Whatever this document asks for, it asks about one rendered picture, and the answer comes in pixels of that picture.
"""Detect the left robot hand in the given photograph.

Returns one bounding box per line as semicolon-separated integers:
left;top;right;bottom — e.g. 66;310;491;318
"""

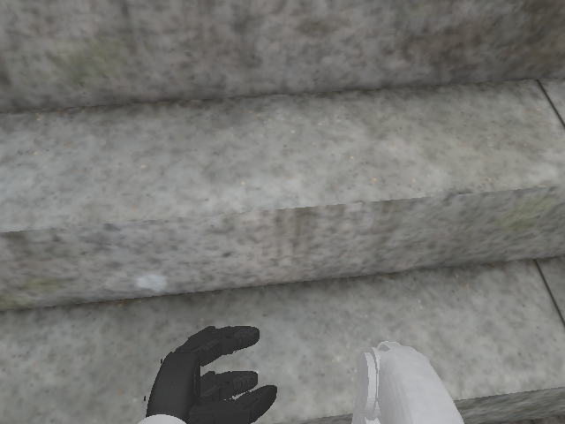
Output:
144;326;277;424

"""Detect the robot right thigh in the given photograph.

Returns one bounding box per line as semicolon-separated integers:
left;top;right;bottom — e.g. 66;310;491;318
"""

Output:
356;344;464;424

